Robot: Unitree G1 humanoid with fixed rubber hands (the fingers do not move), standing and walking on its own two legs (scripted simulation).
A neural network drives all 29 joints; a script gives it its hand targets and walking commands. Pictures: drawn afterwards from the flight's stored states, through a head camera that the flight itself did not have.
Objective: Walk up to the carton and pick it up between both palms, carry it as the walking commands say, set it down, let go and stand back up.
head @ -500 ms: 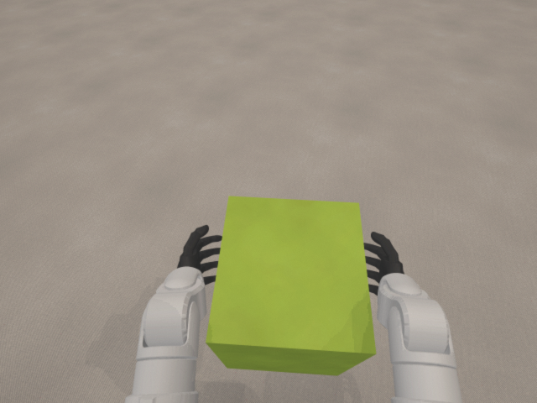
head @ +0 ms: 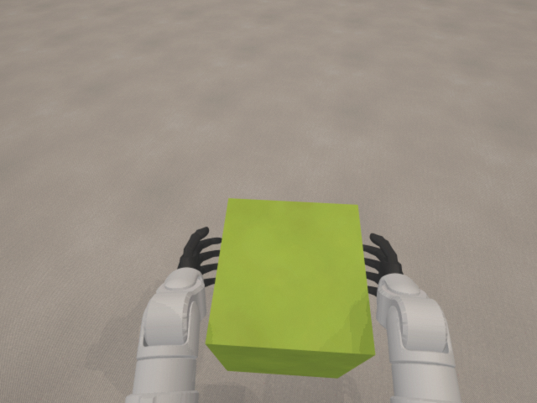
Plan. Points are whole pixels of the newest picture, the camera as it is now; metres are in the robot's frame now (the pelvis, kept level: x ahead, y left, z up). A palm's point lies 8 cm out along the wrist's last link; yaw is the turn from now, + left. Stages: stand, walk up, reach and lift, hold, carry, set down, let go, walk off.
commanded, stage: carry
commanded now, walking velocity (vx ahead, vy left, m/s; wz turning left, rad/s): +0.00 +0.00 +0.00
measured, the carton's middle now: (286, 294) +0.30 +0.00 -0.02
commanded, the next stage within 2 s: none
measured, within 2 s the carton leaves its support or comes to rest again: neither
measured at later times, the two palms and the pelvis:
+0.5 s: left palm (189, 280) +0.28 +0.14 +0.06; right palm (387, 287) +0.27 -0.15 +0.06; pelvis +0.00 +0.00 +0.00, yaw +0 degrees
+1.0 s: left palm (161, 336) +0.20 +0.16 +0.05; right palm (386, 343) +0.19 -0.12 +0.06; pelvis -0.08 +0.03 -0.02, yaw -1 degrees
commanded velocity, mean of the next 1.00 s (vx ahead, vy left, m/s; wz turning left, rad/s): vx -0.10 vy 0.01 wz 0.00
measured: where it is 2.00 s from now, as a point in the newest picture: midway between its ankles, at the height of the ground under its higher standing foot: outside the picture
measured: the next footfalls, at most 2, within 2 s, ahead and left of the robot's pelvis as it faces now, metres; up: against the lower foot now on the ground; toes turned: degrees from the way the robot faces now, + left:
right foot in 1.16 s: -0.10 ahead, -0.09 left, +0.00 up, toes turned -7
left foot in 1.58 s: -0.19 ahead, +0.24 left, +0.00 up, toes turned +5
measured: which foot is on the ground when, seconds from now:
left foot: down 0.00-1.00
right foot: down 0.00-0.94, up 0.96-1.00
